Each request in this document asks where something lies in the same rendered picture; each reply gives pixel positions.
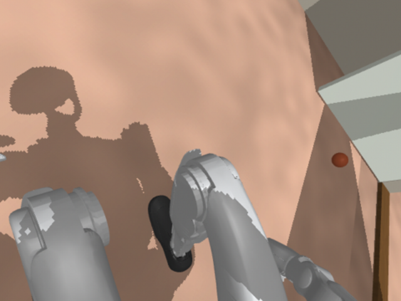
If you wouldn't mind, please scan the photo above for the right robot hand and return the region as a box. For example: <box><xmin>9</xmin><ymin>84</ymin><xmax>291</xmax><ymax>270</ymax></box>
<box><xmin>267</xmin><ymin>238</ymin><xmax>300</xmax><ymax>281</ymax></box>

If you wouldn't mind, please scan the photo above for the right robot foot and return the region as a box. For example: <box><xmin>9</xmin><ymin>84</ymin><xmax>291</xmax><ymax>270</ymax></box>
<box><xmin>148</xmin><ymin>195</ymin><xmax>192</xmax><ymax>272</ymax></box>

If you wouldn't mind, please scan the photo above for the right robot arm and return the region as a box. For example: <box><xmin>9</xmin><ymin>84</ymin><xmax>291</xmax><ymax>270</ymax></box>
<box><xmin>285</xmin><ymin>255</ymin><xmax>357</xmax><ymax>301</ymax></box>

